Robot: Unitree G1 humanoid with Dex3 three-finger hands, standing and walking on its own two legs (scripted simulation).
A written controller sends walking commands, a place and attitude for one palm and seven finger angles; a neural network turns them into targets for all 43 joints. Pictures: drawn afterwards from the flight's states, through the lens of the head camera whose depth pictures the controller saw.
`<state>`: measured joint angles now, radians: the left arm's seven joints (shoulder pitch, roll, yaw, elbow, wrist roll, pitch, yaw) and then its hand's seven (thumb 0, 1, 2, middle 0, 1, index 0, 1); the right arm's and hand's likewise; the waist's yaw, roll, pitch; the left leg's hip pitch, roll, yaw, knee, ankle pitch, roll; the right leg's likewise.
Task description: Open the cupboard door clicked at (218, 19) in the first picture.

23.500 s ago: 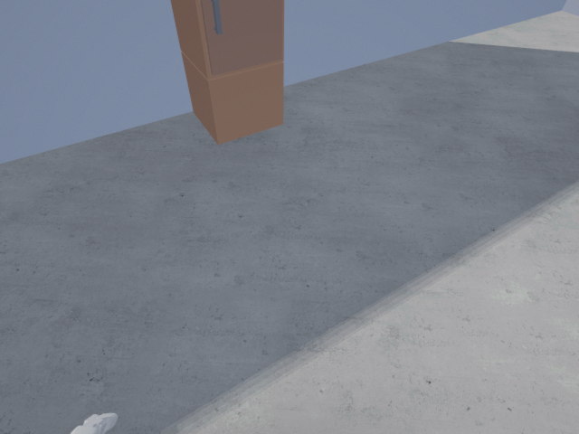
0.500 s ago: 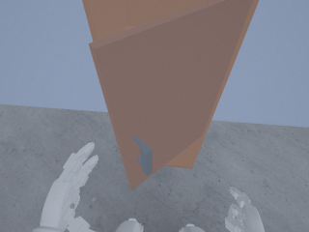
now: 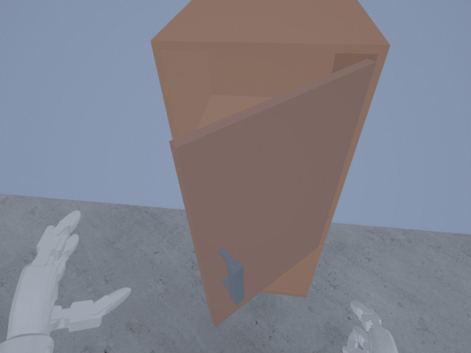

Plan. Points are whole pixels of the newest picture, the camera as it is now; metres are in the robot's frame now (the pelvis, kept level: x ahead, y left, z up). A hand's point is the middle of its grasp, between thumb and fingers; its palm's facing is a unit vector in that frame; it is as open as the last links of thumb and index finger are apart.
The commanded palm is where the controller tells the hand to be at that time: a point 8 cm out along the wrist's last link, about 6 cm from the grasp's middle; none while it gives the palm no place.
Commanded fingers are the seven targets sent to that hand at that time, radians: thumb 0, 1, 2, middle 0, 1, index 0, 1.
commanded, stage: draw the hand back to the body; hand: left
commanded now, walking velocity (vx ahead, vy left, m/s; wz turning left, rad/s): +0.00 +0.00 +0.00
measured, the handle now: (230, 275) +0.29 +0.05 -0.05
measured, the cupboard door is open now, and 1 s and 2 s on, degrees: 44 44 44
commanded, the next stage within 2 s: step back with the hand held close in 0.68 s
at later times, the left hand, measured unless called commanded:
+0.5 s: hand (55, 247) +0.19 +0.24 +0.18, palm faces +0.45 -0.80 -0.39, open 7.7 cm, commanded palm +0.14 +0.28 +0.20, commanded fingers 0.00 0.90 0.90 -0.20 -0.30 -0.20 -0.30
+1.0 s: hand (58, 243) +0.20 +0.25 +0.18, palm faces +0.39 -0.80 -0.46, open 7.4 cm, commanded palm +0.14 +0.28 +0.21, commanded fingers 0.00 0.90 0.90 -0.20 -0.30 -0.20 -0.30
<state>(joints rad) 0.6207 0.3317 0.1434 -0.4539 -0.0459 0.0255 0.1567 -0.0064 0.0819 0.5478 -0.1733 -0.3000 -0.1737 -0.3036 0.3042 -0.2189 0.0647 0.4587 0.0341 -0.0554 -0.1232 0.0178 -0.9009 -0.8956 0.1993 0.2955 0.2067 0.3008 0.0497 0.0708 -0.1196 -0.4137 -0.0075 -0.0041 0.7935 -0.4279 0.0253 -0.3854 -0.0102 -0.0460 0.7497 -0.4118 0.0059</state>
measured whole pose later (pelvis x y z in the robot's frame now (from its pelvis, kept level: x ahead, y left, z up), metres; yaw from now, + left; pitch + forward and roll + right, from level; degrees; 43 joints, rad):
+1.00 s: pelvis -0.01 -0.01 +0.03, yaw -2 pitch -2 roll -1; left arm 0.49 0.35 0.37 -0.39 -0.05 -0.12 0.12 0.01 0.89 0.90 -0.20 -0.30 -0.20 -0.30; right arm 0.16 -0.24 0.01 0.59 0.00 -0.05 -0.08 0.02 -0.90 -0.90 0.20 0.30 0.21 0.30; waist 0.03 0.06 0.03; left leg -0.18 0.02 0.03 0.45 -0.24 0.01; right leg -0.16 0.02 -0.01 0.40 -0.21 -0.01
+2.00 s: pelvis -0.22 +0.02 +0.02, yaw -2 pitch +3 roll -5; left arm 0.49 0.41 0.45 -0.58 -0.06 -0.20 0.19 0.01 0.89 0.90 -0.20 -0.30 -0.20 -0.30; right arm 0.14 -0.14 0.01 0.64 -0.01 -0.14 -0.04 0.02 -0.90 -0.90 0.20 0.30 0.21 0.30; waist 0.03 0.00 -0.01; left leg -0.49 0.09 0.08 0.37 0.06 0.05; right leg -0.23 0.07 -0.01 0.94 -0.55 0.01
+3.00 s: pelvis -0.38 +0.01 +0.03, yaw -8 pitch -1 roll -1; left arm 0.56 0.40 0.38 -0.47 -0.03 -0.19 0.15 0.01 0.89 0.90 -0.21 -0.30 -0.21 -0.30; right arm 0.18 -0.18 0.02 0.59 0.00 -0.13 -0.07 0.02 -0.90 -0.90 0.20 0.30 0.21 0.30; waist 0.00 0.00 -0.01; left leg -0.26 0.04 0.06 0.49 -0.21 0.01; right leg -0.19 0.03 -0.04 0.45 -0.25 -0.03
